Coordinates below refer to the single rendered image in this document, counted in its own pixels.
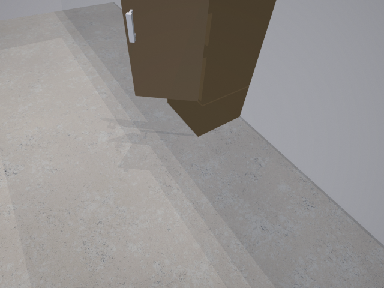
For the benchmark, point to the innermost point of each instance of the handle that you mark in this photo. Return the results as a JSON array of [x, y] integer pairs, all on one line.
[[130, 26]]

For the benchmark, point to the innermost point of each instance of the cupboard door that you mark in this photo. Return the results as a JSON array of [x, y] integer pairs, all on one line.
[[166, 58]]

